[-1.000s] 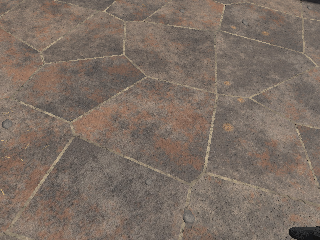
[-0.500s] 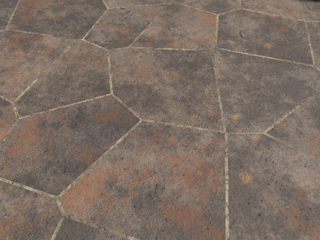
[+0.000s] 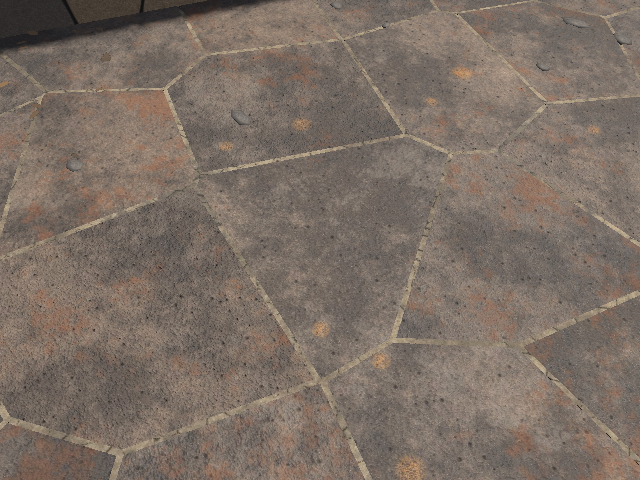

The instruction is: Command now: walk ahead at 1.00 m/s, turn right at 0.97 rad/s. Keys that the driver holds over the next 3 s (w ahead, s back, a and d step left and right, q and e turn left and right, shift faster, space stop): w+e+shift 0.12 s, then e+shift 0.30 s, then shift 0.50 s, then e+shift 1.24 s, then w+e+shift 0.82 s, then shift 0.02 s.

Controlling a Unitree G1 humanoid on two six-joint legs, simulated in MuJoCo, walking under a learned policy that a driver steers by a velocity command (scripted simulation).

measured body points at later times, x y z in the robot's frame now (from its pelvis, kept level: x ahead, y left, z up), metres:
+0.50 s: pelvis +0.35 -0.03 -0.01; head +0.42 -0.05 +0.43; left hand +0.55 +0.19 -0.14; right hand +0.38 -0.32 -0.11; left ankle +0.48 +0.11 -0.65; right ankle +0.39 -0.06 -0.73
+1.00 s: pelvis +0.47 +0.00 +0.01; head +0.50 -0.01 +0.45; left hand +0.72 +0.14 -0.12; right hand +0.41 -0.28 -0.10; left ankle +0.57 +0.04 -0.73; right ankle +0.36 -0.07 -0.69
